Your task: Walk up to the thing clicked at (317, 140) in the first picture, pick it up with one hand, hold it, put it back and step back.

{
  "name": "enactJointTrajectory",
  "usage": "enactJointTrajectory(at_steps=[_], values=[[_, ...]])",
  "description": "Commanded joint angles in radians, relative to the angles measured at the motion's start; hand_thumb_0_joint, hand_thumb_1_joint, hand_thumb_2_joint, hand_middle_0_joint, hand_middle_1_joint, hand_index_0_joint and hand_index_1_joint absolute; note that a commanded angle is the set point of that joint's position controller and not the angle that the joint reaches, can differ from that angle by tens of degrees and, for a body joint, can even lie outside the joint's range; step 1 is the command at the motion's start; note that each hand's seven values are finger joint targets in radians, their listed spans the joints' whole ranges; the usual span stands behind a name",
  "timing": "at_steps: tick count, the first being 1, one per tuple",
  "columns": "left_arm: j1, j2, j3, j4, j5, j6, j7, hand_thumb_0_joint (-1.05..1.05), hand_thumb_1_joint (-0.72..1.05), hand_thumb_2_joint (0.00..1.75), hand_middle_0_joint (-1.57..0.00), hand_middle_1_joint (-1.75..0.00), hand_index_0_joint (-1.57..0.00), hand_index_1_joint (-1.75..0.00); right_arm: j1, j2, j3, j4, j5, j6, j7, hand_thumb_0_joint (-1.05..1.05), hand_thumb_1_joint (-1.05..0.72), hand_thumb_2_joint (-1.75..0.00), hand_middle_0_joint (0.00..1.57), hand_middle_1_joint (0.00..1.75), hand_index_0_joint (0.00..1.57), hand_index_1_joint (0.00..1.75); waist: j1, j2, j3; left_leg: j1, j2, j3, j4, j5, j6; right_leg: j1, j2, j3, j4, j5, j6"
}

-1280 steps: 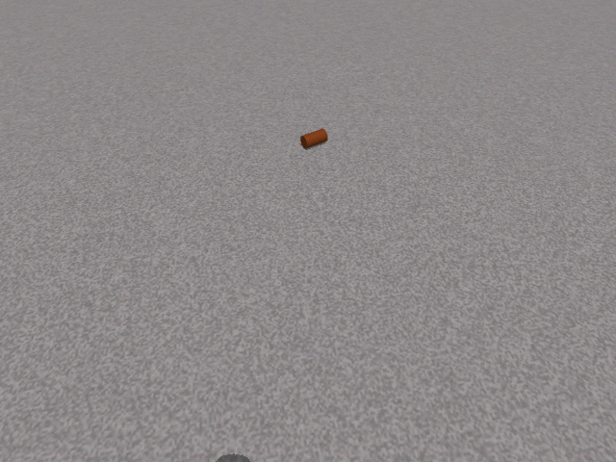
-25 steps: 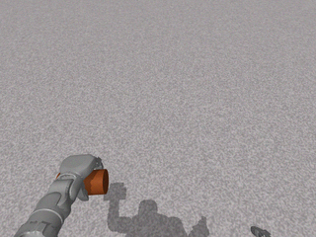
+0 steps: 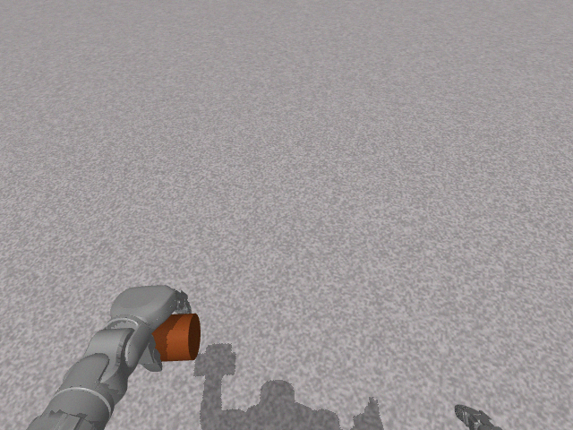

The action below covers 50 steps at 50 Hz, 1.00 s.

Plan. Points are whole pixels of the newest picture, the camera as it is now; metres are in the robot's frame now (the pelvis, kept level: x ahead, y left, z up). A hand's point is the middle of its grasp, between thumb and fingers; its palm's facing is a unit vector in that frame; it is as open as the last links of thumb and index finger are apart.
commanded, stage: hold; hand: left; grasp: from above
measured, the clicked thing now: (154, 338) +0.30 +0.23 -0.09
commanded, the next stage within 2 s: crouch in 1.20 s
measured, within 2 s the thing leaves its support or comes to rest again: neither
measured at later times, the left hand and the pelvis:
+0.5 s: hand (147, 348) +0.26 +0.22 -0.04, palm faces -0.48 -0.03 -0.88, open 9.8 cm; pelvis -0.02 +0.00 +0.00, yaw +0 degrees
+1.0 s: hand (149, 355) +0.25 +0.21 -0.03, palm faces -0.49 -0.03 -0.87, open 9.8 cm; pelvis -0.03 -0.01 +0.01, yaw +0 degrees
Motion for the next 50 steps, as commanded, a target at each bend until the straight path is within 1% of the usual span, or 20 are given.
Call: enactJointTrajectory(at_steps=[1, 2, 15, 16, 18, 19, 23, 25, 27, 30, 33, 35, 37, 38, 41, 43, 44, 46, 48, 50], values=[[-0.369, 0.227, 0.105, -0.224, -0.006, 0.001, 0.053, 0.0, 0.77, 0.67, -1.16, -0.4, -1.14, -0.42, -0.048, -0.142, -0.045, -0.12, -0.001, -0.033, -0.012, 0.0, -0.89, -0.89, 0.2, 0.3, 0.2, 0.3, 0.0, 0.001, -0.276, 0.168, -0.037, -0.005, -0.081, 0.305, 0.008, 0.092, 0.042, -0.031, -0.087, 0.255, -0.029], [-0.362, 0.24, 0.115, -0.226, -0.009, 0.0, 0.05, 0.0, 0.79, 0.66, -1.17, -0.41, -1.16, -0.42, -0.058, -0.144, -0.045, -0.125, 0.0, -0.033, -0.012, 0.0, -0.89, -0.9, 0.2, 0.3, 0.2, 0.3, 0.011, -0.003, -0.265, 0.171, -0.038, -0.005, -0.09, 0.282, 0.008, 0.093, 0.042, -0.034, -0.096, 0.228, -0.03], [-0.384, 0.252, 0.122, -0.297, -0.014, -0.014, 0.038, 0.0, 0.8, 0.67, -1.16, -0.45, -1.16, -0.46, -0.108, -0.136, -0.032, -0.141, 0.003, -0.033, -0.021, 0.0, -0.9, -0.9, 0.2, 0.3, 0.2, 0.3, 0.02, 0.011, -0.275, 0.202, -0.038, -0.004, -0.126, 0.22, 0.01, 0.11, 0.039, -0.03, -0.127, 0.165, -0.032], [-0.381, 0.25, 0.116, -0.278, -0.009, -0.012, 0.035, 0.0, 0.8, 0.66, -1.15, -0.46, -1.15, -0.46, -0.104, -0.136, -0.031, -0.132, 0.001, -0.033, -0.022, 0.0, -0.89, -0.9, 0.2, 0.3, 0.2, 0.3, 0.007, 0.008, -0.26, 0.197, -0.041, 0.0, -0.124, 0.216, 0.014, 0.107, 0.037, -0.026, -0.134, 0.169, -0.028], [-0.357, 0.237, 0.109, -0.256, -0.019, -0.009, 0.027, 0.0, 0.8, 0.64, -1.15, -0.46, -1.16, -0.46, -0.108, -0.139, -0.03, -0.128, 0.002, -0.035, -0.023, 0.0, -0.9, -0.9, 0.2, 0.3, 0.2, 0.3, 0.007, 0.0, -0.234, 0.202, -0.035, -0.004, -0.135, 0.206, 0.012, 0.095, 0.04, -0.032, -0.138, 0.155, -0.03], [-0.392, 0.249, 0.115, -0.305, -0.024, -0.013, 0.025, 0.0, 0.81, 0.65, -1.15, -0.46, -1.16, -0.46, -0.115, -0.137, -0.03, -0.134, 0.003, -0.037, -0.023, 0.0, -0.89, -0.9, 0.2, 0.3, 0.2, 0.3, 0.016, 0.03, -0.252, 0.21, -0.033, -0.005, -0.14, 0.196, 0.009, 0.096, 0.04, -0.031, -0.138, 0.145, -0.033], [-0.364, 0.251, 0.117, -0.293, -0.026, -0.012, 0.011, 0.0, 0.81, 0.63, -1.14, -0.47, -1.15, -0.46, -0.134, -0.13, -0.024, -0.143, 0.006, -0.041, -0.025, 0.0, -0.89, -0.9, 0.2, 0.3, 0.2, 0.3, 0.027, 0.018, -0.244, 0.202, -0.036, -0.001, -0.152, 0.182, 0.011, 0.114, 0.039, -0.029, -0.149, 0.125, -0.032], [-0.356, 0.236, 0.104, -0.298, -0.034, -0.012, 0.002, 0.0, 0.8, 0.63, -1.13, -0.5, -1.15, -0.48, -0.139, -0.13, -0.021, -0.147, 0.005, -0.044, -0.027, 0.0, -0.9, -0.9, 0.2, 0.3, 0.2, 0.3, 0.019, -0.015, -0.223, 0.194, -0.035, -0.004, -0.157, 0.166, 0.015, 0.115, 0.039, -0.029, -0.159, 0.112, -0.029], [-0.333, 0.258, 0.128, -0.302, -0.036, -0.015, -0.004, 0.0, 0.81, 0.64, -1.15, -0.48, -1.16, -0.47, -0.146, -0.129, -0.02, -0.147, 0.006, -0.046, -0.028, 0.0, -0.9, -0.9, 0.2, 0.3, 0.2, 0.3, 0.036, 0.008, -0.216, 0.193, -0.036, -0.002, -0.166, 0.148, 0.012, 0.12, 0.038, -0.029, -0.164, 0.09, -0.033], [-0.36, 0.237, 0.101, -0.346, -0.028, -0.018, -0.015, 0.0, 0.8, 0.63, -1.12, -0.51, -1.14, -0.49, -0.148, -0.127, -0.019, -0.153, 0.005, -0.046, -0.03, 0.0, -0.9, -0.9, 0.2, 0.3, 0.2, 0.3, 0.023, 0.003, -0.236, 0.217, -0.035, -0.002, -0.164, 0.178, 0.013, 0.116, 0.039, -0.029, -0.161, 0.119, -0.032], [-0.344, 0.256, 0.129, -0.332, -0.037, -0.017, -0.012, 0.0, 0.79, 0.65, -1.13, -0.5, -1.14, -0.49, -0.154, -0.126, -0.014, -0.148, 0.007, -0.049, -0.032, 0.0, -0.9, -0.9, 0.2, 0.3, 0.2, 0.3, 0.031, 0.009, -0.227, 0.217, -0.037, 0.0, -0.171, 0.163, 0.011, 0.121, 0.038, -0.027, -0.168, 0.102, -0.033], [-0.381, 0.231, 0.097, -0.345, -0.03, -0.017, -0.016, 0.0, 0.8, 0.64, -1.12, -0.53, -1.14, -0.51, -0.151, -0.125, -0.013, -0.144, 0.005, -0.05, -0.033, 0.0, -0.9, -0.9, 0.2, 0.3, 0.2, 0.3, 0.02, -0.001, -0.226, 0.223, -0.032, -0.005, -0.173, 0.172, 0.011, 0.111, 0.042, -0.029, -0.164, 0.114, -0.034], [-0.339, 0.264, 0.139, -0.315, -0.032, -0.013, -0.01, 0.0, 0.78, 0.64, -1.11, -0.52, -1.13, -0.5, -0.157, -0.127, -0.012, -0.143, 0.006, -0.051, -0.033, 0.0, -0.9, -0.9, 0.2, 0.3, 0.2, 0.3, 0.037, 0.001, -0.209, 0.21, -0.034, -0.005, -0.182, 0.148, 0.01, 0.117, 0.04, -0.03, -0.172, 0.088, -0.034], [-0.337, 0.238, 0.119, -0.337, -0.041, -0.015, -0.012, 0.0, 0.79, 0.64, -1.11, -0.54, -1.13, -0.51, -0.16, -0.124, -0.011, -0.149, 0.006, -0.051, -0.032, 0.0, -0.9, -0.9, 0.2, 0.3, 0.2, 0.3, 0.038, 0.011, -0.209, 0.212, -0.034, -0.004, -0.186, 0.139, 0.008, 0.118, 0.041, -0.03, -0.173, 0.081, -0.035], [-0.331, 0.225, 0.103, -0.316, -0.028, -0.013, -0.017, 0.0, 0.8, 0.65, -1.12, -0.53, -1.14, -0.51, -0.162, -0.123, -0.012, -0.143, 0.002, -0.05, -0.033, 0.0, -0.9, -0.9, 0.2, 0.3, 0.2, 0.3, 0.027, -0.014, -0.215, 0.221, -0.033, -0.006, -0.179, 0.163, 0.011, 0.116, 0.04, -0.029, -0.171, 0.102, -0.033], [-0.35, 0.247, 0.122, -0.338, -0.034, -0.015, -0.014, 0.0, 0.8, 0.68, -1.13, -0.55, -1.14, -0.53, -0.166, -0.123, -0.011, -0.148, 0.003, -0.05, -0.035, 0.0, -0.9, -0.9, 0.2, 0.3, 0.2, 0.3, 0.028, -0.006, -0.222, 0.222, -0.04, -0.001, -0.176, 0.161, 0.013, 0.119, 0.035, -0.024, -0.176, 0.102, -0.031], [-0.37, 0.235, 0.105, -0.353, -0.035, -0.016, -0.015, 0.0, 0.8, 0.69, -1.12, -0.56, -1.14, -0.55, -0.164, -0.121, -0.009, -0.147, 0.002, -0.05, -0.034, 0.0, -0.9, -0.9, 0.2, 0.3, 0.2, 0.3, 0.025, -0.005, -0.225, 0.225, -0.035, -0.004, -0.18, 0.158, 0.011, 0.116, 0.038, -0.027, -0.173, 0.098, -0.033], [-0.339, 0.264, 0.141, -0.327, -0.033, -0.017, -0.009, 0.0, 0.81, 0.68, -1.13, -0.55, -1.15, -0.53, -0.169, -0.122, -0.008, -0.144, 0.001, -0.049, -0.035, 0.0, -0.9, -0.9, 0.2, 0.3, 0.2, 0.3, 0.037, 0.001, -0.209, 0.207, -0.041, -0.001, -0.181, 0.131, 0.013, 0.12, 0.034, -0.023, -0.185, 0.073, -0.03], [-0.369, 0.253, 0.119, -0.35, -0.033, -0.024, -0.008, 0.0, 0.84, 0.69, -1.15, -0.56, -1.17, -0.55, -0.177, -0.119, -0.006, -0.154, 0.002, -0.05, -0.035, 0.0, -0.9, -0.9, 0.2, 0.3, 0.2, 0.3, 0.031, 0.008, -0.221, 0.218, -0.038, -0.004, -0.188, 0.125, 0.011, 0.121, 0.036, -0.025, -0.182, 0.066, -0.034], [-0.336, 0.265, 0.14, -0.323, -0.035, -0.024, -0.004, 0.0, 0.84, 0.69, -1.16, -0.55, -1.17, -0.54, -0.175, -0.124, -0.007, -0.145, 0.001, -0.049, -0.036, 0.0, -0.9, -0.9, 0.2, 0.3, 0.2, 0.3, 0.035, 0.005, -0.204, 0.216, -0.033, -0.012, -0.19, 0.116, 0.011, 0.112, 0.035, -0.027, -0.183, 0.062, -0.032]])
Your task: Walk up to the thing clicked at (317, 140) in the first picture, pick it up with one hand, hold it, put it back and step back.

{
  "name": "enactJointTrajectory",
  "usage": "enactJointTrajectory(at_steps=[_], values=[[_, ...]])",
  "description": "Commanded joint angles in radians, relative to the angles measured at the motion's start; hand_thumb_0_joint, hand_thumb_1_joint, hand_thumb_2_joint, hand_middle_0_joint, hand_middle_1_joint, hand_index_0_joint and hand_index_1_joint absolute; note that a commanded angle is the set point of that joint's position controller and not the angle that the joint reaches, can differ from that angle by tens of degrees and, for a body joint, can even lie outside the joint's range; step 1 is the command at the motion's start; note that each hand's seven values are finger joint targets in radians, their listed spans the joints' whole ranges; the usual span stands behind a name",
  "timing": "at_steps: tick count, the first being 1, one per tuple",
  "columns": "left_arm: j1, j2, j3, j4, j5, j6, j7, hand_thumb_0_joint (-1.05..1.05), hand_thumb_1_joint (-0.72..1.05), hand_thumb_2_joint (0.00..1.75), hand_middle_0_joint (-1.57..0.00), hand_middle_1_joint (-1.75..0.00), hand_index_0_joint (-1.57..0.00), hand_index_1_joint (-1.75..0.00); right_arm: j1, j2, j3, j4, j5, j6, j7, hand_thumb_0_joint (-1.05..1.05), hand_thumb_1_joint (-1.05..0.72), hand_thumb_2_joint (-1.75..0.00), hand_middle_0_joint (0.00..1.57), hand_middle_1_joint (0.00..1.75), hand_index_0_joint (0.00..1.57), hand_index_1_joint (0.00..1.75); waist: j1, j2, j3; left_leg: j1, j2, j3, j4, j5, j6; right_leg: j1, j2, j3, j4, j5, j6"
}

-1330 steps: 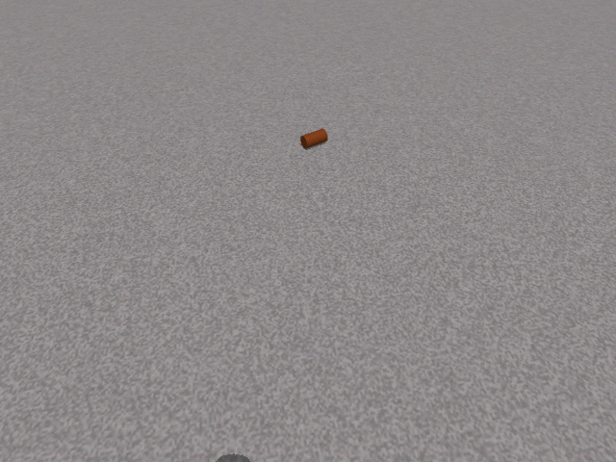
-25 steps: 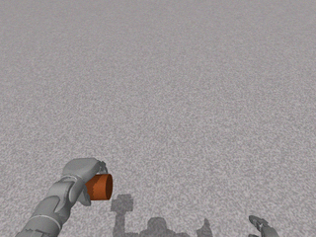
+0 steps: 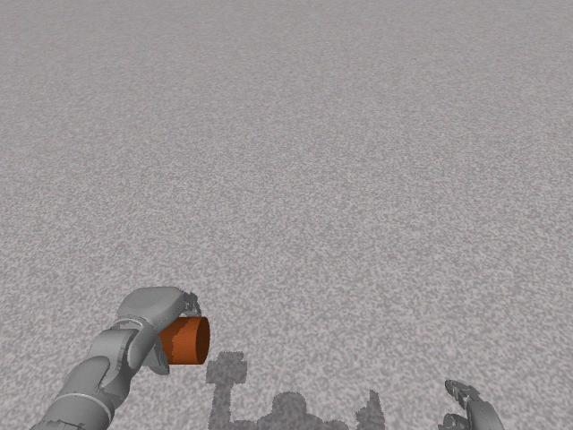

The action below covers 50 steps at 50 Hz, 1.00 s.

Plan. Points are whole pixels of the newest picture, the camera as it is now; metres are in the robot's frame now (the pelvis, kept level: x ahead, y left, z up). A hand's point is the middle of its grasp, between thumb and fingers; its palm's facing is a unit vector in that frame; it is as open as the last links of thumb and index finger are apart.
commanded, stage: hold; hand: left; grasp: from above
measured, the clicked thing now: (162, 340) +0.29 +0.23 -0.07
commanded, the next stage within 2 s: crouch in 0.20 s
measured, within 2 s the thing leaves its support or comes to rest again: neither
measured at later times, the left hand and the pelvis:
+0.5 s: hand (166, 334) +0.29 +0.21 -0.05, palm faces -0.50 -0.04 -0.87, open 9.9 cm; pelvis +0.01 +0.00 +0.00, yaw +0 degrees
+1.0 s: hand (195, 348) +0.34 +0.23 -0.25, palm faces -0.44 +0.06 -0.90, open 9.9 cm; pelvis -0.02 +0.01 -0.13, yaw +1 degrees
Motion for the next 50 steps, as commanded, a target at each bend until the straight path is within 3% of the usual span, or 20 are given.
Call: enactJointTrajectory(at_steps=[1, 3, 5, 9, 14, 15, 16, 20, 22, 24, 26, 28, 29, 31, 37, 38, 39, 41, 45, 50], values=[[-0.376, 0.259, 0.158, -0.232, -0.006, -0.005, 0.066, 0.0, 0.84, 0.7, -1.16, -0.57, -1.18, -0.55, -0.113, -0.125, -0.043, -0.138, -0.004, -0.043, -0.011, 0.0, -0.9, -0.9, 0.2, 0.3, 0.2, 0.3, 0.008, -0.003, -0.276, 0.131, -0.032, -0.011, -0.087, 0.047, 0.015, 0.042, 0.036, -0.027, -0.102, 0.006, -0.026], [-0.409, 0.243, 0.132, -0.239, 0.001, -0.005, 0.067, 0.0, 0.82, 0.71, -1.14, -0.58, -1.16, -0.56, -0.106, -0.123, -0.044, -0.131, -0.004, -0.042, -0.012, 0.0, -0.9, -0.9, 0.2, 0.3, 0.2, 0.3, -0.001, -0.001, -0.301, 0.151, -0.032, -0.008, -0.075, 0.091, 0.013, 0.042, 0.04, -0.03, -0.093, 0.043, -0.027], [-0.421, 0.272, 0.159, -0.254, -0.002, -0.004, 0.073, 0.0, 0.81, 0.71, -1.13, -0.57, -1.15, -0.55, -0.097, -0.126, -0.047, -0.123, -0.001, -0.042, -0.012, 0.0, -0.9, -0.9, 0.2, 0.3, 0.2, 0.3, 0.009, 0.019, -0.318, 0.158, -0.032, -0.006, -0.072, 0.125, 0.011, 0.053, 0.041, -0.033, -0.086, 0.077, -0.028], [-0.385, 0.218, 0.116, -0.203, -0.011, 0.007, 0.069, 0.0, 0.82, 0.7, -1.13, -0.59, -1.16, -0.56, -0.1, -0.119, -0.044, -0.122, 0.002, -0.042, -0.013, 0.0, -0.9, -0.9, 0.2, 0.3, 0.2, 0.3, -0.002, -0.037, -0.274, 0.136, -0.04, 0.005, -0.07, 0.121, 0.021, 0.053, 0.036, -0.027, -0.106, 0.078, -0.02], [-0.343, 0.244, 0.136, -0.21, -0.007, 0.003, 0.052, 0.0, 0.81, 0.71, -1.14, -0.56, -1.16, -0.55, -0.106, -0.122, -0.05, -0.127, -0.001, -0.032, -0.011, 0.0, -0.9, -0.9, 0.2, 0.3, 0.2, 0.3, 0.01, -0.027, -0.267, 0.137, -0.037, -0.002, -0.076, 0.137, 0.018, 0.066, 0.036, -0.031, -0.101, 0.09, -0.024], [-0.347, 0.253, 0.145, -0.218, -0.007, 0.001, 0.052, 0.0, 0.88, 0.63, -1.16, -0.62, -1.2, -0.58, -0.109, -0.12, -0.049, -0.134, 0.0, -0.03, -0.011, 0.0, -0.93, -0.91, 0.2, 0.3, 0.2, 0.3, 0.012, -0.014, -0.263, 0.132, -0.039, 0.001, -0.077, 0.127, 0.018, 0.06, 0.034, -0.028, -0.105, 0.08, -0.026], [-0.368, 0.241, 0.134, -0.237, -0.008, -0.005, 0.051, 0.0, 0.8, 0.7, -1.08, -0.61, -1.12, -0.59, -0.104, -0.119, -0.046, -0.136, -0.001, -0.029, -0.01, 0.0, -0.89, -0.9, 0.2, 0.3, 0.2, 0.3, 0.005, -0.022, -0.268, 0.135, -0.039, 0.0, -0.077, 0.119, 0.018, 0.059, 0.035, -0.027, -0.105, 0.074, -0.025], [-0.328, 0.235, 0.146, -0.188, 0.005, -0.014, 0.075, 0.0, 0.87, 0.81, -1.17, -0.65, -1.18, -0.64, -0.093, -0.122, -0.051, -0.131, -0.001, -0.02, -0.008, 0.0, -0.89, -0.9, 0.2, 0.3, 0.2, 0.3, 0.001, -0.04, -0.25, 0.12, -0.035, -0.007, -0.07, 0.127, 0.017, 0.046, 0.037, -0.034, -0.093, 0.078, -0.027], [-0.33, 0.227, 0.146, -0.172, 0.016, -0.024, 0.099, 0.0, 0.89, 0.84, -1.2, -0.65, -1.21, -0.65, -0.088, -0.12, -0.052, -0.129, -0.004, -0.015, -0.004, 0.0, -0.9, -0.9, 0.2, 0.3, 0.2, 0.3, 0.002, -0.029, -0.25, 0.112, -0.039, -0.006, -0.064, 0.128, 0.014, 0.037, 0.035, -0.034, -0.084, 0.08, -0.029], [-0.348, 0.207, 0.134, -0.141, 0.039, -0.035, 0.132, 0.0, 0.88, 0.85, -1.2, -0.64, -1.2, -0.64, -0.071, -0.12, -0.056, -0.12, -0.006, -0.01, -0.001, 0.0, -0.89, -0.9, 0.2, 0.3, 0.2, 0.3, -0.02, -0.044, -0.264, 0.111, -0.04, -0.004, -0.039, 0.143, 0.015, 0.008, 0.032, -0.032, -0.066, 0.098, -0.026], [-0.354, 0.221, 0.157, -0.098, 0.055, -0.045, 0.179, 0.0, 0.87, 0.85, -1.19, -0.64, -1.19, -0.64, -0.056, -0.125, -0.065, -0.1, -0.013, -0.007, 0.003, 0.0, -0.89, -0.9, 0.2, 0.3, 0.2, 0.3, -0.019, -0.044, -0.269, 0.083, -0.04, -0.005, -0.01, 0.131, 0.011, -0.022, 0.031, -0.034, -0.046, 0.088, -0.025], [-0.384, 0.195, 0.131, -0.056, 0.079, -0.053, 0.22, 0.0, 0.86, 0.84, -1.18, -0.64, -1.18, -0.64, -0.04, -0.125, -0.071, -0.087, -0.018, -0.005, 0.01, 0.0, -0.9, -0.9, 0.2, 0.3, 0.2, 0.3, -0.034, -0.055, -0.293, 0.062, -0.043, -0.004, 0.027, 0.143, 0.011, -0.047, 0.027, -0.031, -0.014, 0.112, -0.022], [-0.382, 0.208, 0.148, -0.026, 0.09, -0.055, 0.245, 0.0, 0.87, 0.84, -1.19, -0.63, -1.19, -0.63, -0.023, -0.133, -0.079, -0.074, -0.022, -0.003, 0.015, 0.0, -0.9, -0.9, 0.2, 0.3, 0.2, 0.3, -0.038, -0.043, -0.309, 0.047, -0.039, -0.005, 0.052, 0.144, 0.008, -0.071, 0.027, -0.033, 0.007, 0.11, -0.023], [-0.429, 0.175, 0.115, 0.032, 0.106, -0.051, 0.282, 0.0, 0.87, 0.85, -1.2, -0.65, -1.2, -0.65, -0.004, -0.135, -0.083, -0.059, -0.027, -0.003, 0.025, 0.0, -0.9, -0.9, 0.2, 0.3, 0.2, 0.3, -0.054, -0.033, -0.327, 0.019, -0.037, -0.01, 0.1, 0.156, 0.003, -0.127, 0.027, -0.037, 0.051, 0.121, -0.025], [-0.485, 0.147, 0.117, 0.227, 0.178, -0.038, 0.398, 0.0, 0.79, 0.76, -1.13, -0.59, -1.14, -0.59, 0.086, -0.151, -0.111, -0.033, -0.052, -0.012, 0.052, 0.0, -0.9, -0.9, 0.2, 0.3, 0.2, 0.3, -0.074, -0.031, -0.382, -0.223, -0.029, -0.017, 0.327, 0.084, 0.003, -0.363, 0.028, -0.044, 0.259, 0.058, -0.036], [-0.536, 0.134, 0.11, 0.24, 0.185, -0.04, 0.412, 0.0, 0.77, 0.73, -1.11, -0.59, -1.12, -0.58, 0.096, -0.152, -0.116, -0.035, -0.058, -0.015, 0.057, 0.0, -0.89, -0.9, 0.2, 0.3, 0.2, 0.3, -0.09, -0.017, -0.394, -0.269, -0.029, -0.017, 0.368, 0.062, 0.004, -0.411, 0.029, -0.043, 0.297, 0.041, -0.039], [-0.59, 0.148, 0.117, 0.242, 0.199, -0.042, 0.426, 0.0, 0.74, 0.73, -1.1, -0.58, -1.1, -0.58, 0.107, -0.152, -0.116, -0.031, -0.064, -0.019, 0.058, 0.0, -0.9, -0.9, 0.2, 0.3, 0.2, 0.3, -0.095, -0.004, -0.413, -0.325, -0.03, -0.02, 0.408, 0.042, 0.004, -0.455, 0.029, -0.043, 0.338, 0.028, -0.039], [-0.569, 0.176, 0.145, 0.304, 0.216, -0.036, 0.456, 0.0, 0.74, 0.66, -1.09, -0.55, -1.1, -0.54, 0.129, -0.163, -0.122, -0.037, -0.068, -0.028, 0.061, 0.0, -0.9, -0.9, 0.2, 0.3, 0.2, 0.3, -0.082, -0.003, -0.466, -0.407, -0.031, -0.02, 0.484, 0.006, 0.008, -0.525, 0.03, -0.047, 0.419, -0.015, -0.042], [-0.706, 0.19, 0.149, 0.322, 0.231, -0.025, 0.499, 0.0, 0.7, 0.65, -1.05, -0.54, -1.06, -0.53, 0.157, -0.166, -0.122, -0.034, -0.081, -0.048, 0.05, 0.0, -0.9, -0.9, 0.2, 0.3, 0.2, 0.3, -0.11, 0.055, -0.58, -0.542, -0.03, -0.03, 0.615, -0.06, 0.014, -0.677, 0.037, -0.058, 0.564, -0.075, -0.053], [-0.754, 0.267, 0.2, 0.364, 0.222, -0.001, 0.514, 0.0, 0.7, 0.66, -1.07, -0.53, -1.08, -0.52, 0.181, -0.187, -0.127, -0.03, -0.092, -0.069, 0.034, 0.0, -0.9, -0.9, 0.2, 0.3, 0.2, 0.3, -0.106, 0.076, -0.715, -0.691, -0.021, -0.058, 0.762, -0.108, 0.016, -0.846, 0.034, -0.069, 0.741, -0.123, -0.062]])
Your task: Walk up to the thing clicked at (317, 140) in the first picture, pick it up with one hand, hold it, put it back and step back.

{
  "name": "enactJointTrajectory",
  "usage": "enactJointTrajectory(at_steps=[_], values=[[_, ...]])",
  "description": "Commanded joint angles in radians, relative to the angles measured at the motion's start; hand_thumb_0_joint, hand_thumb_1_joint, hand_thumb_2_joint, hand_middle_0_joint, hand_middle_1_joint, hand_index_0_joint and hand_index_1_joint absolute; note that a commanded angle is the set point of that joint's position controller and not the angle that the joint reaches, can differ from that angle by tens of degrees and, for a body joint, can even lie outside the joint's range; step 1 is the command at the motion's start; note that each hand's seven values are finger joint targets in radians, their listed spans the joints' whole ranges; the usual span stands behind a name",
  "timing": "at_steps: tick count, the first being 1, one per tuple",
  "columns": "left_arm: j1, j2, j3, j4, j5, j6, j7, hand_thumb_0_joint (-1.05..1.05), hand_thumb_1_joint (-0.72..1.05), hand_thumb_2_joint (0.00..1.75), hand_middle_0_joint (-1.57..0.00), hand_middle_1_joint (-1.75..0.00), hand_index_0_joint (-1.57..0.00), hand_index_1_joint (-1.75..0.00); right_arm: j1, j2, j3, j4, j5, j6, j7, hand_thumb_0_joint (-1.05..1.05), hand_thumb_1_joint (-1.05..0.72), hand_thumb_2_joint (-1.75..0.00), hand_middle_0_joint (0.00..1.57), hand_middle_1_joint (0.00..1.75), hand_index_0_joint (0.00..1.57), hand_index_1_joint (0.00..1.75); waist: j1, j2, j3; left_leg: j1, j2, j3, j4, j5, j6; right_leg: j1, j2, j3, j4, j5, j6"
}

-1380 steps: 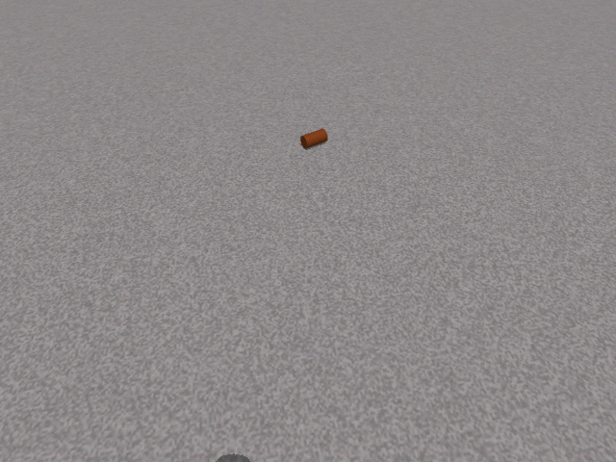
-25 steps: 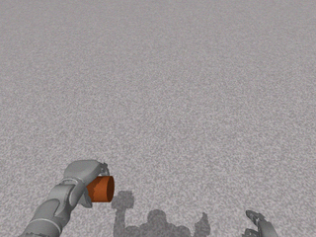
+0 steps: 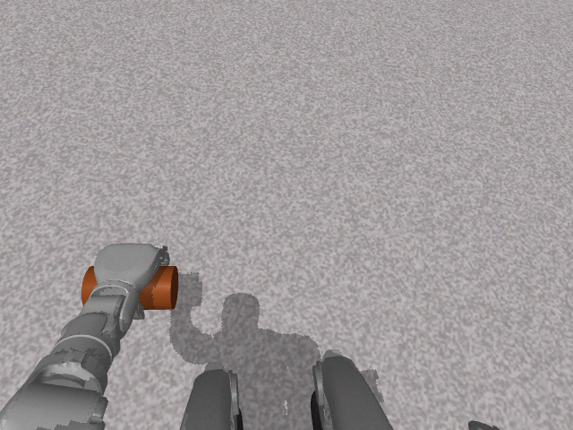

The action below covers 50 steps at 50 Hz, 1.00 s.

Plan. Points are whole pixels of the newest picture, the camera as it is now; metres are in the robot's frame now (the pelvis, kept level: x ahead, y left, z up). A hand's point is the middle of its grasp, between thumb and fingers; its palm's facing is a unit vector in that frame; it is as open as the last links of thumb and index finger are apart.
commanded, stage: crouch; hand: left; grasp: from above
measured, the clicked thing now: (133, 287) +0.38 +0.23 -0.16
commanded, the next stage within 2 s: lower in 1.36 s
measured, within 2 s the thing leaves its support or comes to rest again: neither
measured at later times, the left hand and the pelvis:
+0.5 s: hand (168, 290) +0.42 +0.22 -0.34, palm faces -0.47 +0.02 -0.88, open 9.9 cm; pelvis -0.02 +0.00 -0.18, yaw -2 degrees
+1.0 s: hand (176, 290) +0.45 +0.22 -0.43, palm faces -0.49 +0.01 -0.87, open 9.9 cm; pelvis -0.03 +0.00 -0.25, yaw -4 degrees
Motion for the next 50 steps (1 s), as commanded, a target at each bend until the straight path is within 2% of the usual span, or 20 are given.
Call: enactJointTrajectory(at_steps=[1, 5, 7, 9, 12, 17, 19, 21, 23, 25, 26, 27, 31, 34, 35, 36, 37, 38, 41, 50], values=[[-0.429, 0.268, 0.09, -0.142, -0.007, 0.035, 0.071, 0.0, 0.69, 0.69, -1.07, -0.53, -1.07, -0.53, 0.08, -0.158, -0.052, -0.069, -0.009, -0.04, -0.022, 0.0, -0.89, -0.9, 0.2, 0.3, 0.2, 0.3, -0.004, 0.113, -0.546, 0.194, -0.029, -0.008, -0.026, 0.165, 0.014, 0.025, 0.021, -0.04, 0.001, 0.147, -0.069], [-0.479, 0.314, 0.116, -0.129, -0.014, 0.041, 0.047, 0.0, 0.74, 0.7, -1.1, -0.55, -1.1, -0.54, 0.095, -0.161, -0.053, -0.062, -0.017, -0.054, -0.018, 0.0, -0.9, -0.9, 0.2, 0.3, 0.2, 0.3, -0.008, 0.129, -0.601, 0.102, -0.029, -0.022, 0.055, 0.103, 0.008, -0.091, 0.018, -0.051, 0.097, 0.085, -0.068], [-0.497, 0.297, 0.106, -0.099, -0.017, 0.035, 0.032, 0.0, 0.78, 0.72, -1.13, -0.55, -1.14, -0.55, 0.101, -0.158, -0.047, -0.06, -0.02, -0.061, -0.013, 0.0, -0.9, -0.9, 0.2, 0.3, 0.2, 0.3, -0.03, 0.132, -0.596, 0.033, -0.032, -0.022, 0.104, 0.069, 0.01, -0.155, 0.016, -0.053, 0.143, 0.057, -0.068], [-0.511, 0.335, 0.125, -0.07, -0.013, 0.026, 0.023, 0.0, 0.81, 0.71, -1.14, -0.56, -1.15, -0.55, 0.102, -0.161, -0.044, -0.054, -0.025, -0.069, -0.007, 0.0, -0.9, -0.9, 0.2, 0.3, 0.2, 0.3, -0.035, 0.126, -0.59, -0.031, -0.033, -0.028, 0.148, 0.02, 0.012, -0.208, 0.016, -0.058, 0.184, 0.018, -0.067], [-0.585, 0.348, 0.132, -0.086, -0.015, 0.0, 0.015, 0.0, 0.83, 0.72, -1.16, -0.55, -1.17, -0.54, 0.11, -0.163, -0.039, -0.053, -0.03, -0.077, 0.002, 0.0, -0.9, -0.9, 0.2, 0.3, 0.2, 0.3, -0.058, 0.128, -0.624, -0.097, -0.039, -0.024, 0.222, -0.03, 0.017, -0.276, 0.016, -0.056, 0.23, -0.023, -0.067], [-0.678, 0.409, 0.163, -0.117, 0.007, -0.043, 0.025, 0.0, 0.86, 0.79, -1.19, -0.58, -1.2, -0.58, 0.13, -0.171, -0.025, -0.036, -0.046, -0.094, 0.028, 0.0, -0.9, -0.9, 0.2, 0.3, 0.2, 0.3, -0.074, 0.186, -0.744, -0.123, -0.04, -0.025, 0.35, 0.073, 0.02, -0.353, 0.017, -0.068, 0.343, 0.051, -0.066], [-0.64, 0.412, 0.176, -0.083, 0.02, -0.047, 0.035, 0.0, 0.86, 0.78, -1.19, -0.58, -1.2, -0.58, 0.144, -0.171, -0.017, -0.03, -0.053, -0.096, 0.04, 0.0, -0.9, -0.9, 0.2, 0.3, 0.2, 0.3, -0.071, 0.187, -0.735, -0.15, -0.041, -0.029, 0.378, 0.104, 0.018, -0.372, 0.012, -0.074, 0.377, 0.074, -0.065], [-0.7, 0.443, 0.191, -0.098, 0.03, -0.055, 0.045, 0.0, 0.85, 0.79, -1.19, -0.58, -1.19, -0.58, 0.145, -0.179, -0.018, -0.024, -0.059, -0.096, 0.049, 0.0, -0.9, -0.9, 0.2, 0.3, 0.2, 0.3, -0.078, 0.212, -0.787, -0.162, -0.042, -0.016, 0.428, 0.135, 0.022, -0.387, 0.016, -0.074, 0.408, 0.104, -0.064], [-0.669, 0.427, 0.185, -0.055, 0.041, -0.05, 0.048, 0.0, 0.85, 0.79, -1.18, -0.59, -1.19, -0.59, 0.155, -0.178, -0.015, -0.021, -0.063, -0.095, 0.063, 0.0, -0.91, -0.9, 0.2, 0.3, 0.2, 0.3, -0.078, 0.227, -0.765, -0.159, -0.04, -0.024, 0.448, 0.162, 0.017, -0.42, 0.011, -0.081, 0.441, 0.113, -0.065], [-0.75, 0.425, 0.179, -0.077, 0.042, -0.051, 0.053, 0.0, 0.83, 0.81, -1.19, -0.57, -1.18, -0.58, 0.151, -0.186, -0.018, -0.019, -0.067, -0.097, 0.069, 0.0, -0.91, -0.9, 0.2, 0.3, 0.2, 0.3, -0.094, 0.274, -0.784, -0.157, -0.037, -0.026, 0.469, 0.152, 0.014, -0.471, 0.013, -0.089, 0.471, 0.101, -0.068], [-0.728, 0.423, 0.18, -0.053, 0.044, -0.047, 0.056, 0.0, 0.82, 0.78, -1.19, -0.56, -1.18, -0.56, 0.154, -0.18, -0.017, -0.017, -0.068, -0.096, 0.073, 0.0, -0.91, -0.9, 0.2, 0.3, 0.2, 0.3, -0.084, 0.272, -0.774, -0.15, -0.035, -0.03, 0.473, 0.153, 0.012, -0.482, 0.014, -0.091, 0.48, 0.096, -0.07], [-0.726, 0.438, 0.187, -0.038, 0.05, -0.042, 0.057, 0.0, 0.82, 0.78, -1.17, -0.56, -1.17, -0.56, 0.158, -0.187, -0.016, -0.019, -0.069, -0.096, 0.077, 0.0, -0.91, -0.9, 0.2, 0.3, 0.2, 0.3, -0.093, 0.279, -0.757, -0.166, -0.034, -0.032, 0.485, 0.148, 0.011, -0.497, 0.009, -0.092, 0.49, 0.094, -0.068], [-0.753, 0.44, 0.185, -0.034, 0.044, -0.036, 0.053, 0.0, 0.8, 0.79, -1.16, -0.57, -1.16, -0.57, 0.162, -0.187, -0.01, -0.024, -0.073, -0.094, 0.091, 0.0, -0.91, -0.9, 0.2, 0.3, 0.2, 0.3, -0.109, 0.279, -0.747, -0.221, -0.034, -0.018, 0.534, 0.135, 0.016, -0.498, 0.01, -0.092, 0.52, 0.103, -0.064], [-0.765, 0.47, 0.194, -0.012, 0.041, -0.035, 0.047, 0.0, 0.79, 0.79, -1.16, -0.55, -1.15, -0.56, 0.164, -0.194, -0.006, -0.028, -0.073, -0.092, 0.097, 0.0, -0.91, -0.9, 0.2, 0.3, 0.2, 0.3, -0.115, 0.277, -0.731, -0.264, -0.033, -0.014, 0.561, 0.124, 0.019, -0.51, 0.012, -0.095, 0.543, 0.105, -0.063], [-0.772, 0.453, 0.182, -0.028, 0.036, -0.038, 0.043, 0.0, 0.79, 0.78, -1.16, -0.55, -1.15, -0.55, 0.161, -0.186, -0.004, -0.029, -0.074, -0.091, 0.099, 0.0, -0.91, -0.9, 0.2, 0.3, 0.2, 0.3, -0.113, 0.27, -0.75, -0.264, -0.033, -0.011, 0.576, 0.142, 0.021, -0.497, 0.017, -0.093, 0.548, 0.121, -0.062], [-0.776, 0.469, 0.184, -0.016, 0.041, -0.042, 0.04, 0.0, 0.79, 0.77, -1.15, -0.56, -1.15, -0.56, 0.164, -0.19, -0.002, -0.025, -0.074, -0.088, 0.101, 0.0, -0.91, -0.9, 0.2, 0.3, 0.2, 0.3, -0.119, 0.259, -0.75, -0.293, -0.034, -0.009, 0.589, 0.137, 0.023, -0.488, 0.019, -0.093, 0.559, 0.127, -0.061], [-0.774, 0.495, 0.197, -0.01, 0.044, -0.043, 0.04, 0.0, 0.8, 0.79, -1.16, -0.55, -1.16, -0.56, 0.164, -0.198, -0.002, -0.025, -0.073, -0.085, 0.101, 0.0, -0.91, -0.9, 0.2, 0.3, 0.2, 0.3, -0.11, 0.264, -0.753, -0.306, -0.034, -0.006, 0.597, 0.138, 0.023, -0.494, 0.02, -0.093, 0.567, 0.13, -0.061], [-0.758, 0.496, 0.202, 0.005, 0.041, -0.044, 0.038, 0.0, 0.79, 0.77, -1.16, -0.54, -1.16, -0.55, 0.16, -0.193, 0.001, -0.025, -0.073, -0.084, 0.102, 0.0, -0.91, -0.9, 0.2, 0.3, 0.2, 0.3, -0.106, 0.263, -0.737, -0.317, -0.035, -0.008, 0.604, 0.142, 0.023, -0.506, 0.02, -0.092, 0.577, 0.128, -0.061], [-0.783, 0.478, 0.188, 0.027, 0.048, -0.056, 0.033, 0.0, 0.81, 0.8, -1.17, -0.57, -1.17, -0.57, 0.169, -0.195, 0.005, -0.021, -0.077, -0.084, 0.11, 0.0, -0.91, -0.9, 0.2, 0.3, 0.2, 0.3, -0.128, 0.277, -0.704, -0.336, -0.033, -0.015, 0.626, 0.141, 0.02, -0.549, 0.02, -0.102, 0.608, 0.122, -0.063], [-0.83, 0.54, 0.211, 0.078, 0.07, -0.081, 0.038, 0.0, 0.81, 0.75, -1.16, -0.55, -1.16, -0.55, 0.18, -0.222, 0.021, -0.023, -0.084, -0.081, 0.127, 0.0, -0.91, -0.9, 0.2, 0.3, 0.2, 0.3, -0.142, 0.317, -0.675, -0.372, -0.034, -0.023, 0.661, 0.079, 0.013, -0.634, 0.021, -0.122, 0.67, 0.069, -0.067]])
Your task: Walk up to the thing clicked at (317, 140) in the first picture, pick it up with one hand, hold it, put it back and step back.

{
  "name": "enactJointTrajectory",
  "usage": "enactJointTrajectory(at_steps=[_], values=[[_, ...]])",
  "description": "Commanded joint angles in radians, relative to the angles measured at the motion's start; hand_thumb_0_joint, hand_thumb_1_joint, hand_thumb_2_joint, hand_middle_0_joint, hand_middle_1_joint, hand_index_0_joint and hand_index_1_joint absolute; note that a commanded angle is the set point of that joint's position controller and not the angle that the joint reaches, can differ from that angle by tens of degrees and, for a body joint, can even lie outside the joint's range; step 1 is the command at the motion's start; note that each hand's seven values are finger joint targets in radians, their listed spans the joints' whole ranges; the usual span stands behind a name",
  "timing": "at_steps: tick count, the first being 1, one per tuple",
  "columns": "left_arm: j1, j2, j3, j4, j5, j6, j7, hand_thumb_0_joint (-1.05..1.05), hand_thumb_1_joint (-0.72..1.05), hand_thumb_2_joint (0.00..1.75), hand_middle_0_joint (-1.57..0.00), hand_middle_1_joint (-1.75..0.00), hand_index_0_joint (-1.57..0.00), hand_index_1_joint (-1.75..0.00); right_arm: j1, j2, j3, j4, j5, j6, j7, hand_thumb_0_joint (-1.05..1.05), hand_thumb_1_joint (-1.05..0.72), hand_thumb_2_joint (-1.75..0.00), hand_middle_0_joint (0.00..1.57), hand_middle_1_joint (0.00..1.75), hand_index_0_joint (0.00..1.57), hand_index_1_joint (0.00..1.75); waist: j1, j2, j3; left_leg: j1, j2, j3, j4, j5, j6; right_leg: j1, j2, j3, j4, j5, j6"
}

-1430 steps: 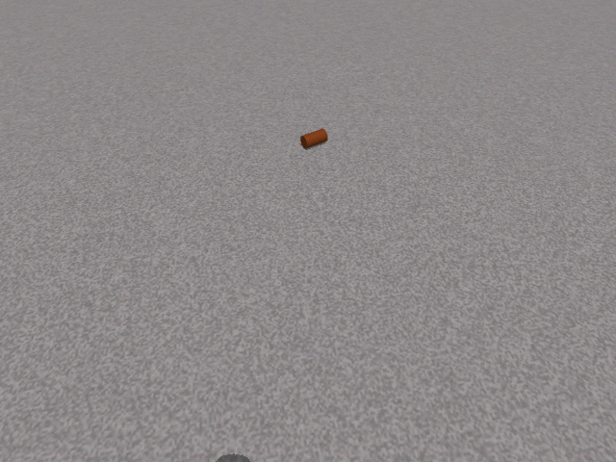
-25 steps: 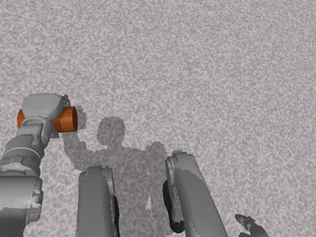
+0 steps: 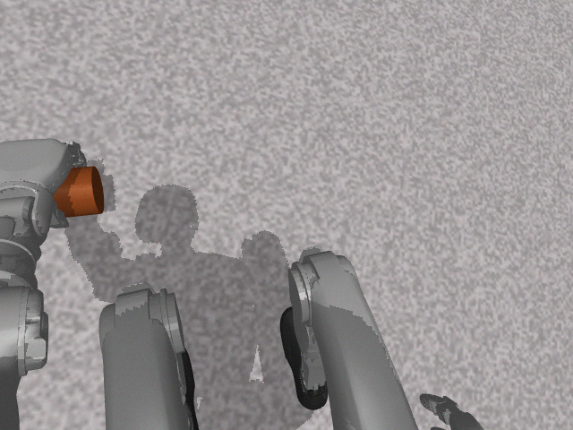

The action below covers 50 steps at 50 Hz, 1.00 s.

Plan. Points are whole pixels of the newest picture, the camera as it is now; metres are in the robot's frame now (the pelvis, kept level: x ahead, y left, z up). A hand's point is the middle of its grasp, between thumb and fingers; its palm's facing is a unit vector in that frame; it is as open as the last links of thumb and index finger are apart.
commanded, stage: crouch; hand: left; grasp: from above
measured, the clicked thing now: (47, 194) +0.47 +0.26 -0.21
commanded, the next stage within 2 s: lower in 0.36 s
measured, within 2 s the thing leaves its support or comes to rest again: neither
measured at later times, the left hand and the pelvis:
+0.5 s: hand (59, 190) +0.48 +0.25 -0.22, palm faces -0.49 -0.02 -0.87, open 9.9 cm; pelvis +0.00 +0.00 -0.04, yaw -2 degrees
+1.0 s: hand (71, 195) +0.49 +0.25 -0.28, palm faces -0.49 -0.02 -0.87, open 9.8 cm; pelvis +0.00 +0.00 -0.07, yaw -4 degrees
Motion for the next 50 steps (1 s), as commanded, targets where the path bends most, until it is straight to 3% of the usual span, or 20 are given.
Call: enactJointTrajectory(at_steps=[1, 2, 10, 20, 24, 28, 34, 37, 39, 41, 42, 43, 45, 50], values=[[-0.435, 0.291, 0.041, -0.174, -0.005, -0.01, 0.064, 0.0, 0.8, 0.76, -1.16, -0.54, -1.16, -0.55, 0.225, -0.24, -0.074, 0.001, -0.001, -0.002, -0.011, 0.0, -0.91, -0.9, 0.2, 0.3, 0.2, 0.3, 0.0, 0.326, -0.751, 0.587, -0.008, 0.058, -0.225, 0.237, 0.018, 0.293, 0.016, -0.089, -0.186, 0.236, -0.083], [-0.427, 0.295, 0.039, -0.156, -0.003, -0.011, 0.066, 0.0, 0.82, 0.75, -1.16, -0.56, -1.16, -0.56, 0.228, -0.236, -0.068, -0.001, -0.003, -0.004, -0.008, 0.0, -0.91, -0.9, 0.2, 0.3, 0.2, 0.3, -0.012, 0.324, -0.739, 0.568, -0.01, 0.06, -0.215, 0.225, 0.02, 0.303, 0.016, -0.09, -0.182, 0.23, -0.082], [-0.45, 0.357, 0.06, -0.139, 0.002, -0.016, 0.086, 0.0, 0.81, 0.74, -1.16, -0.55, -1.16, -0.55, 0.225, -0.247, -0.044, 0.006, -0.012, -0.007, -0.01, 0.0, -0.91, -0.9, 0.2, 0.3, 0.2, 0.3, -0.018, 0.323, -0.739, 0.5, -0.012, 0.072, -0.164, 0.207, 0.028, 0.301, 0.02, -0.093, -0.151, 0.23, -0.077], [-0.439, 0.351, 0.044, -0.114, -0.001, -0.007, 0.074, 0.0, 0.81, 0.76, -1.18, -0.54, -1.17, -0.55, 0.232, -0.253, -0.021, 0.009, -0.015, -0.006, -0.005, 0.0, -0.92, -0.91, 0.2, 0.3, 0.2, 0.3, -0.033, 0.325, -0.698, 0.475, -0.01, 0.064, -0.124, 0.22, 0.027, 0.28, 0.023, -0.106, -0.124, 0.246, -0.076], [-0.43, 0.369, 0.044, -0.121, -0.001, -0.008, 0.07, 0.0, 0.79, 0.75, -1.17, -0.52, -1.16, -0.53, 0.228, -0.258, -0.017, 0.006, -0.011, 0.001, -0.004, 0.0, -0.91, -0.9, 0.2, 0.3, 0.2, 0.3, -0.025, 0.327, -0.726, 0.461, -0.01, 0.064, -0.11, 0.236, 0.028, 0.296, 0.026, -0.107, -0.107, 0.266, -0.074], [-0.443, 0.351, 0.025, -0.07, 0.001, -0.017, 0.069, 0.0, 0.77, 0.76, -1.16, -0.52, -1.15, -0.53, 0.219, -0.257, -0.004, 0.012, -0.014, 0.005, -0.002, 0.0, -0.91, -0.9, 0.2, 0.3, 0.2, 0.3, -0.047, 0.303, -0.665, 0.424, -0.008, 0.054, -0.09, 0.233, 0.03, 0.267, 0.032, -0.119, -0.094, 0.264, -0.074], [-0.487, 0.393, 0.04, -0.086, 0.019, -0.042, 0.089, 0.0, 0.83, 0.76, -1.19, -0.55, -1.18, -0.56, 0.215, -0.27, 0.013, 0.002, -0.028, -0.005, 0.007, 0.0, -0.91, -0.9, 0.2, 0.3, 0.2, 0.3, -0.065, 0.361, -0.674, 0.434, -0.007, 0.046, -0.058, 0.264, 0.024, 0.255, 0.033, -0.132, -0.052, 0.289, -0.074], [-0.448, 0.403, 0.048, -0.054, 0.024, -0.047, 0.102, 0.0, 0.84, 0.74, -1.19, -0.56, -1.19, -0.56, 0.21, -0.28, 0.016, -0.006, -0.033, -0.006, 0.011, 0.0, -0.91, -0.9, 0.2, 0.3, 0.2, 0.3, -0.062, 0.371, -0.657, 0.431, -0.008, 0.044, -0.058, 0.258, 0.019, 0.241, 0.033, -0.139, -0.04, 0.28, -0.075], [-0.48, 0.426, 0.055, -0.091, 0.029, -0.048, 0.114, 0.0, 0.86, 0.73, -1.2, -0.56, -1.2, -0.56, 0.201, -0.284, 0.015, -0.007, -0.036, -0.009, 0.009, 0.0, -0.91, -0.9, 0.2, 0.3, 0.2, 0.3, -0.056, 0.415, -0.685, 0.456, -0.005, 0.045, -0.047, 0.261, 0.018, 0.224, 0.036, -0.141, -0.029, 0.282, -0.08], [-0.462, 0.4, 0.045, -0.059, 0.031, -0.043, 0.119, 0.0, 0.85, 0.72, -1.19, -0.55, -1.19, -0.55, 0.207, -0.285, 0.022, -0.01, -0.042, -0.011, 0.013, 0.0, -0.91, -0.9, 0.2, 0.3, 0.2, 0.3, -0.079, 0.404, -0.637, 0.429, -0.006, 0.044, -0.04, 0.252, 0.019, 0.216, 0.033, -0.145, -0.026, 0.277, -0.076], [-0.496, 0.422, 0.052, -0.08, 0.031, -0.044, 0.122, 0.0, 0.84, 0.74, -1.19, -0.56, -1.18, -0.56, 0.208, -0.288, 0.022, -0.009, -0.041, -0.014, 0.015, 0.0, -0.91, -0.9, 0.2, 0.3, 0.2, 0.3, -0.083, 0.398, -0.66, 0.425, -0.004, 0.041, -0.029, 0.246, 0.021, 0.22, 0.037, -0.148, -0.019, 0.277, -0.078], [-0.496, 0.453, 0.067, -0.093, 0.032, -0.043, 0.129, 0.0, 0.85, 0.73, -1.19, -0.55, -1.19, -0.55, 0.2, -0.293, 0.023, -0.008, -0.042, -0.014, 0.013, 0.0, -0.91, -0.9, 0.2, 0.3, 0.2, 0.3, -0.065, 0.412, -0.686, 0.426, -0.006, 0.046, -0.03, 0.25, 0.023, 0.235, 0.037, -0.144, -0.022, 0.282, -0.076], [-0.439, 0.42, 0.053, -0.028, 0.03, -0.033, 0.131, 0.0, 0.86, 0.72, -1.19, -0.57, -1.2, -0.57, 0.202, -0.288, 0.028, -0.013, -0.044, -0.018, 0.018, 0.0, -0.91, -0.9, 0.2, 0.3, 0.2, 0.3, -0.076, 0.389, -0.644, 0.402, -0.004, 0.043, -0.024, 0.234, 0.023, 0.226, 0.039, -0.147, -0.017, 0.268, -0.075], [-0.474, 0.454, 0.064, -0.046, 0.03, -0.032, 0.149, 0.0, 0.78, 0.68, -1.12, -0.51, -1.13, -0.5, 0.196, -0.301, 0.042, -0.013, -0.045, -0.021, 0.018, 0.0, -0.89, -0.89, 0.2, 0.3, 0.2, 0.3, -0.08, 0.415, -0.67, 0.417, -0.004, 0.033, -0.018, 0.253, 0.019, 0.221, 0.043, -0.158, 0.005, 0.282, -0.078]])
